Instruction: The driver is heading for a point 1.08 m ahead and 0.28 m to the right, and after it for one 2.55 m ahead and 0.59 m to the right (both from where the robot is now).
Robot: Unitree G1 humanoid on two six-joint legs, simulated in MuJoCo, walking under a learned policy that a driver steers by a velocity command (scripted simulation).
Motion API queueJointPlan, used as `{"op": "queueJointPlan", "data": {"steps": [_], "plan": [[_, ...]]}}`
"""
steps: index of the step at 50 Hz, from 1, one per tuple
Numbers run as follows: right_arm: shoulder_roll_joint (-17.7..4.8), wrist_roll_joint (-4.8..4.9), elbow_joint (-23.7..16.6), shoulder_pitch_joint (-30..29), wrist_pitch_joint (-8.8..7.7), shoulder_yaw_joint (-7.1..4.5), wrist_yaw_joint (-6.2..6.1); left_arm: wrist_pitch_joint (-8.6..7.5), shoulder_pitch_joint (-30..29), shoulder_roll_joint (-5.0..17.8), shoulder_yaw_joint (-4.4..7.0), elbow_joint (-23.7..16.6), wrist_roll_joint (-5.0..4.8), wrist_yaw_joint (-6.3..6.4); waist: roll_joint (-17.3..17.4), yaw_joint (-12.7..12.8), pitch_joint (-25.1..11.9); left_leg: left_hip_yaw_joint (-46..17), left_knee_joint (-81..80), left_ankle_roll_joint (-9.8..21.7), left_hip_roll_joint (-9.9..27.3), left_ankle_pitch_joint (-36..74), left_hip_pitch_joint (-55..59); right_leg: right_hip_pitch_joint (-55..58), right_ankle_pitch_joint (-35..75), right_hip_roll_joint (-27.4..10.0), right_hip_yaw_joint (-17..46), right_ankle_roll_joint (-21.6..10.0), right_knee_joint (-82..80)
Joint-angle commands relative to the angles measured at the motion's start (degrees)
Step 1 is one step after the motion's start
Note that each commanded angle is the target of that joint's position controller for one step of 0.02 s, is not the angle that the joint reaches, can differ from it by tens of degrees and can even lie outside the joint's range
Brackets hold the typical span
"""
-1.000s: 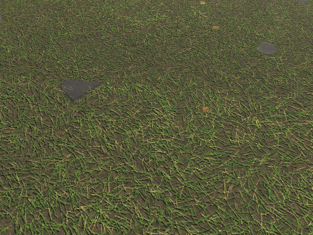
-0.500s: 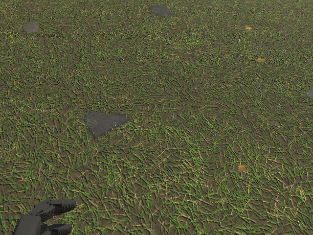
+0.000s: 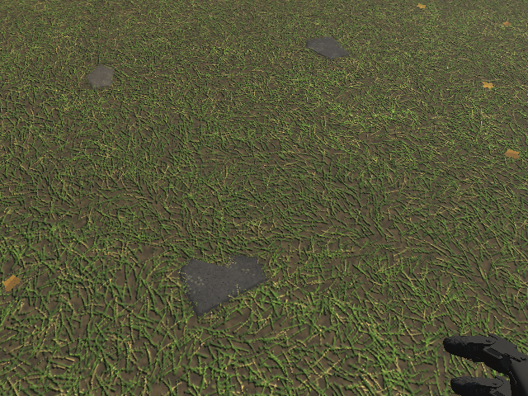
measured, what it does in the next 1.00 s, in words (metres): walks ahead, turning right: right foot, then left foot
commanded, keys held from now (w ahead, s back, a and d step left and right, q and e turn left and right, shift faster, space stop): w+e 0.80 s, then w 0.06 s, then w+q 0.14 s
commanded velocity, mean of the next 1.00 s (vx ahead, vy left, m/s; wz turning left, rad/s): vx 0.50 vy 0.00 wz -0.49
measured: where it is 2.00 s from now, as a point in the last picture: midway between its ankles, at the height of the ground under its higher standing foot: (404, 249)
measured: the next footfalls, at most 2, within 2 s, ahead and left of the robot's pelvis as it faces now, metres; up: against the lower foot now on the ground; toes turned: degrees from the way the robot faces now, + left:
right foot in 0.50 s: +0.39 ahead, -0.20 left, +0.00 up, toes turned -20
left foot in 0.90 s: +0.63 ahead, -0.09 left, +0.00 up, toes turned -32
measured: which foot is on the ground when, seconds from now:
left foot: down 0.00-0.54, up 0.56-0.88, down 0.90-1.00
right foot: up 0.00-0.48, down 0.50-0.92, up 0.94-1.00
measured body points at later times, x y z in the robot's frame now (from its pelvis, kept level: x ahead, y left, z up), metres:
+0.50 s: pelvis +0.26 -0.04 -0.01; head +0.27 -0.05 +0.44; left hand +0.53 +0.10 -0.09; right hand +0.16 -0.28 -0.15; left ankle +0.10 +0.12 -0.73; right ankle +0.35 -0.18 -0.73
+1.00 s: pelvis +0.52 -0.13 -0.01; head +0.52 -0.14 +0.44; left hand +0.73 +0.05 -0.13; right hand +0.49 -0.41 -0.13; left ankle +0.59 -0.07 -0.73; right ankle +0.38 -0.20 -0.64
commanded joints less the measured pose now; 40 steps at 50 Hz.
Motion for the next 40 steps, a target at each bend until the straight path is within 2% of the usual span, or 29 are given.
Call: {"op": "queueJointPlan", "data": {"steps": [1,2,3,4,5,6,8,10,12,15,17,21,23,24,25,26,27,28,29,30,31,32,33,34,36,37,38,39,40], "plan": [[-9.92,-2.73,3.02,30.15,0.26,-2.13,-0.37,-4.64,2.67,-2.85,-2.45,-5.89,2.55,-4.66,16.90,-13.42,-23.36,-40.56,-9.94,22.56,23.85,-12.23,56.00,-43.13,-8.82,4.95,1.76,-1.80,34.78],[-6.83,-1.83,3.62,25.15,-0.22,-1.66,-0.30,-4.69,-6.24,2.67,-0.67,-4.95,1.45,-4.06,7.59,-13.67,-4.71,-35.24,-14.21,15.41,20.59,-29.76,41.38,-51.56,-1.12,0.47,1.99,-3.13,40.98],[-5.49,-0.18,3.51,19.86,-0.17,-0.98,-0.36,-4.17,-6.35,2.86,-0.66,-4.15,1.09,-2.41,7.12,-9.95,-2.05,-27.32,-15.83,12.40,19.08,-29.84,31.55,-49.04,4.72,-2.47,-0.76,-3.60,42.16],[-1.70,-0.04,3.26,18.09,-0.03,0.47,-1.05,-3.55,-4.98,2.90,-0.84,-3.44,1.79,-1.44,5.70,-7.97,-4.82,-22.80,-16.79,11.87,18.34,-22.18,27.65,-44.14,8.48,-5.19,-0.90,-3.59,40.73],[-0.01,-0.49,3.81,16.95,-0.26,1.23,-1.65,-3.08,-5.85,0.91,-1.78,-3.86,2.69,-1.22,5.25,-6.21,-4.05,-18.27,-17.96,11.41,17.42,-13.44,22.82,-40.19,11.45,-7.02,-0.23,-3.59,39.32],[0.36,-1.08,2.94,14.22,-0.35,1.28,-2.30,-2.45,-6.91,0.07,-2.22,-4.06,2.89,-1.61,4.42,-5.04,-3.79,-14.59,-19.68,11.18,16.76,-8.54,20.05,-37.58,11.54,-7.71,-0.74,-2.82,37.86],[-1.52,-1.58,3.01,13.12,-0.78,0.40,-2.72,-1.76,-10.02,-0.20,-2.28,-4.51,1.74,-2.68,3.60,-5.08,-3.05,-7.38,-22.46,11.69,15.40,-2.28,18.64,-37.40,14.03,-7.87,-2.51,-1.37,33.57],[-3.61,-3.01,4.46,15.50,-1.05,-0.30,-2.30,-1.57,-12.89,-0.63,-2.69,-4.97,1.37,-3.71,2.19,-5.75,-1.98,-1.70,-23.46,12.89,15.32,5.66,18.93,-39.13,20.58,-8.45,-3.49,-0.57,28.72],[-4.22,-3.64,6.05,17.89,-1.11,-0.49,-1.70,-1.40,-15.42,-1.36,-3.13,-5.41,1.00,-4.44,1.44,-6.29,-1.31,3.49,-23.14,12.80,14.97,12.86,19.52,-39.35,26.12,-8.84,-4.62,-0.44,22.42],[-4.85,-3.41,8.43,20.39,-0.92,-0.44,-0.73,-0.60,-18.57,-1.00,-3.24,-6.32,0.61,-4.66,2.16,-6.73,-0.03,8.69,-22.13,11.66,14.85,16.63,18.95,-36.20,31.40,-8.24,-5.97,-0.72,16.06],[-5.28,-3.56,9.97,21.77,-0.92,-0.47,-0.27,0.01,-20.48,-0.28,-2.95,-7.00,0.79,-4.29,2.23,-7.20,1.16,10.48,-21.07,10.64,15.07,15.87,21.03,-35.91,32.43,-7.75,-6.67,-1.68,13.19],[-7.13,-2.79,13.39,26.05,-0.30,-1.15,-0.46,0.06,-25.48,0.67,-2.22,-9.06,0.80,-3.54,2.44,-8.85,2.83,12.10,-18.21,9.31,17.07,19.36,31.31,-36.06,23.97,-5.58,-8.88,-3.55,6.78],[-9.36,-2.62,14.15,26.52,0.00,-1.91,-0.85,-0.36,-25.67,2.23,-1.32,-10.00,0.25,-3.07,3.77,-7.73,2.34,13.83,-13.76,8.61,17.52,32.65,33.77,-30.67,18.53,-2.15,-11.35,-5.06,4.65],[-10.81,-2.83,14.37,25.64,0.09,-2.32,-0.97,-0.82,-23.63,3.59,-0.59,-9.82,-0.37,-2.66,4.21,-5.58,0.89,16.03,-8.93,7.59,16.64,41.06,32.94,-24.41,19.60,0.37,-12.94,-6.32,2.44],[-11.32,-3.29,14.56,26.21,-0.02,-2.39,-0.76,-1.52,-19.42,6.31,0.69,-8.86,-1.09,-1.87,3.51,-3.55,-2.35,18.05,-0.95,5.91,14.46,45.69,28.91,-13.59,22.14,3.27,-13.92,-8.41,1.62],[-7.75,-5.47,13.95,28.78,-0.66,-1.07,-0.39,-1.82,-8.72,9.89,2.41,-6.06,-0.82,-0.26,-1.03,-1.85,-11.99,18.57,14.41,1.91,11.78,37.45,14.43,9.41,32.61,1.09,-8.40,-14.07,10.19],[-2.06,-6.72,10.85,31.14,-1.50,1.63,1.21,-1.10,5.93,12.00,3.13,-3.06,-0.69,1.09,-10.32,2.19,-27.09,14.20,30.99,-3.16,4.20,0.53,-7.09,37.75,28.00,-12.75,18.10,-26.11,3.48],[-3.84,-3.20,10.80,21.45,-1.10,1.09,3.26,-1.03,13.32,10.31,2.49,0.86,0.60,0.79,-3.90,7.46,-23.11,4.88,41.80,-2.47,-2.04,-25.65,-17.55,38.46,24.44,-18.56,31.97,-24.50,-7.37],[-3.64,-1.32,7.90,10.80,-1.00,0.73,3.13,-2.17,11.67,11.58,3.72,2.22,0.65,0.72,-2.79,8.08,-8.04,-1.53,45.44,-0.81,0.68,-24.27,-26.43,27.77,16.97,-16.64,25.73,-18.18,-10.53],[-5.93,-2.29,7.22,8.90,-1.09,0.20,1.75,-2.72,4.93,9.49,3.12,1.53,-0.78,0.57,-4.82,4.83,-3.09,-2.78,45.24,-0.48,3.48,-21.24,-24.57,15.49,14.53,-14.83,21.06,-16.95,-11.61],[-6.02,-3.90,6.89,11.16,-0.92,0.20,0.36,-3.15,0.37,4.93,1.17,0.85,-1.56,0.24,-5.99,0.33,-4.40,-3.68,42.82,0.27,4.73,-18.97,-18.54,6.32,15.67,-13.32,18.26,-17.08,-12.24],[-4.05,-4.02,7.10,12.56,-0.46,0.82,-0.52,-3.48,-4.55,2.41,-0.03,-0.17,-1.63,-0.15,-5.49,-3.44,-2.76,-3.40,39.94,0.70,6.08,-16.96,-12.71,-3.64,16.38,-12.29,15.31,-16.67,-14.30],[-2.32,-3.78,7.01,13.72,0.31,1.41,-1.06,-3.47,-8.68,1.35,-0.83,-1.70,-1.23,-0.48,-4.69,-6.38,-2.56,-3.20,37.62,0.50,6.36,-17.04,-7.42,-11.63,14.85,-11.65,14.49,-16.56,-16.78],[-2.04,-3.42,6.69,14.08,0.95,1.55,-1.36,-3.67,-11.02,1.36,-1.08,-2.95,-0.73,-0.67,-3.85,-7.39,-2.21,-2.41,35.24,-0.04,5.63,-16.79,-6.11,-15.24,12.81,-10.94,14.09,-16.54,-18.73],[-2.77,-2.38,6.35,14.13,1.85,1.76,-1.55,-4.10,-13.81,4.86,-0.35,-4.73,0.00,-1.28,-2.89,-8.01,-1.59,0.39,26.19,-2.03,4.41,-13.53,-1.88,-22.20,11.70,-8.72,10.47,-15.15,-19.74],[-1.81,-1.97,5.97,12.74,2.14,2.24,-1.49,-4.26,-13.14,6.39,0.14,-4.80,0.38,-1.72,-2.92,-7.43,-0.94,1.78,21.00,-2.78,3.55,-10.92,1.41,-25.05,13.03,-7.18,8.75,-14.34,-19.45],[-0.53,-2.06,5.11,9.87,2.41,2.85,-1.21,-4.09,-10.24,6.65,0.25,-4.11,0.66,-2.26,-3.30,-5.90,-0.24,2.44,16.10,-2.96,3.11,-7.31,2.72,-25.78,14.85,-6.61,8.34,-13.95,-18.93],[-0.52,-2.06,4.09,7.33,2.39,3.03,-0.82,-3.63,-7.35,7.51,0.61,-4.10,0.99,-2.63,-3.58,-4.28,-0.11,2.70,12.00,-3.30,1.66,-3.46,4.00,-25.16,15.04,-6.11,8.98,-13.79,-17.83],[0.35,-2.16,3.66,6.17,2.05,3.40,-0.24,-2.85,-5.81,8.29,0.75,-4.34,1.56,-3.22,-5.58,-3.36,-1.13,4.20,13.47,-3.58,0.09,0.49,7.12,-26.65,15.43,-5.53,8.43,-13.80,-15.70]]}}
Over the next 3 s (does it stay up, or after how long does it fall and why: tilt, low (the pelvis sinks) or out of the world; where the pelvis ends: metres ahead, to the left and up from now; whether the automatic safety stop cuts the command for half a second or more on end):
stays up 1.09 -0.34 -0.17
